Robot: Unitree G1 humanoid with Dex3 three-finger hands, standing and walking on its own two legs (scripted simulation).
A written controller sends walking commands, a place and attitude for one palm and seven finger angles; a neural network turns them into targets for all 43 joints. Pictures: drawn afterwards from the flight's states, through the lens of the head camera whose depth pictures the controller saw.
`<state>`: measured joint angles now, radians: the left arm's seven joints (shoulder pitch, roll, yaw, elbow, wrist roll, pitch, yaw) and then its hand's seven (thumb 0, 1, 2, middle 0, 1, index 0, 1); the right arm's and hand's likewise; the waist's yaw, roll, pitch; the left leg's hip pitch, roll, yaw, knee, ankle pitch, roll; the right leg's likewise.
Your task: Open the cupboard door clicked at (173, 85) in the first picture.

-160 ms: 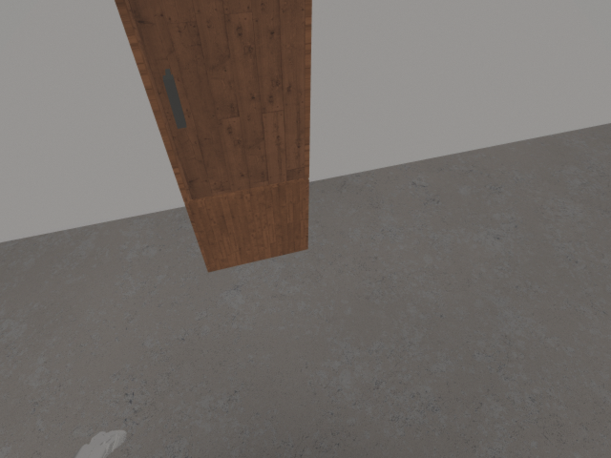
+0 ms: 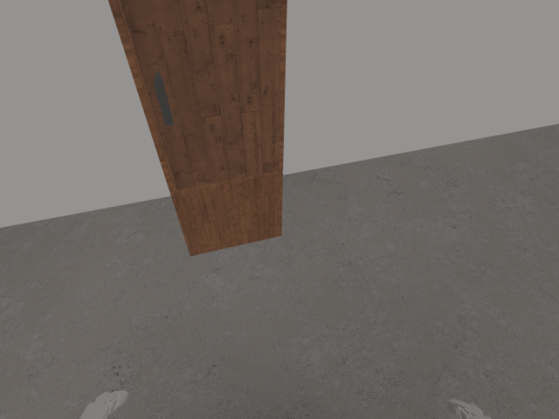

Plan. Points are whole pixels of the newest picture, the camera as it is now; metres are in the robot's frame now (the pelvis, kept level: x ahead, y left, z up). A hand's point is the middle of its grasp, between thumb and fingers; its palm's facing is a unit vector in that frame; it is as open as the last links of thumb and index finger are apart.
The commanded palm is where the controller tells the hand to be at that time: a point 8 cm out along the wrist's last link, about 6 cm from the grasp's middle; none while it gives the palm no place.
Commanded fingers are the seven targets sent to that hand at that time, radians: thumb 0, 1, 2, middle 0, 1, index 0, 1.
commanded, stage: stand and wait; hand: left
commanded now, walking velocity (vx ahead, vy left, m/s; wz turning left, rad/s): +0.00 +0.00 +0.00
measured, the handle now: (163, 99) +0.86 +0.37 +0.01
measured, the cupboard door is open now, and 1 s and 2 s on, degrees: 0 0 0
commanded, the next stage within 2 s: look at it before walking up in 0.92 s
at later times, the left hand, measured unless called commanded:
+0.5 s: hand out of the picture +0.05 +0.24 -0.15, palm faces -0.02 -0.94 -0.34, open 7.4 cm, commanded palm none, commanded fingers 0.00 0.90 0.90 -0.20 -0.30 -0.20 -0.30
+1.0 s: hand out of the picture +0.03 +0.23 -0.14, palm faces -0.02 -0.94 -0.33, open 7.4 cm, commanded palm none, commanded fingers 0.00 0.90 0.90 -0.20 -0.30 -0.20 -0.30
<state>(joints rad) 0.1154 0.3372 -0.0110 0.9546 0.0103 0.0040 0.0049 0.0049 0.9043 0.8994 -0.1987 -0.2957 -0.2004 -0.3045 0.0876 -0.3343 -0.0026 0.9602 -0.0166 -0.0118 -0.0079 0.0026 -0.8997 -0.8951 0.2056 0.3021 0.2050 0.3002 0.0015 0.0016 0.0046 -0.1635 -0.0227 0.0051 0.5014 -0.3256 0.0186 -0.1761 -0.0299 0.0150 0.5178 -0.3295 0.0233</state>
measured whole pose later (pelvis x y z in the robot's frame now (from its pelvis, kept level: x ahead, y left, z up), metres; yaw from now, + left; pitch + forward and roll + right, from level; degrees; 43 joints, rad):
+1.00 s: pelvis -0.04 -0.01 +0.01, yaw +0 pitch -2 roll +0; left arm 0.14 0.33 -0.01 1.08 0.01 0.00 0.00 0.00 0.90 0.90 -0.20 -0.30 -0.20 -0.30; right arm 0.14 -0.34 0.00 1.12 -0.01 -0.01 0.00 0.00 -0.90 -0.90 0.21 0.30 0.21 0.30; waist 0.00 0.00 0.03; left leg -0.14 0.00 0.00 0.37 -0.19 0.00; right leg -0.15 -0.01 0.01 0.38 -0.19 0.01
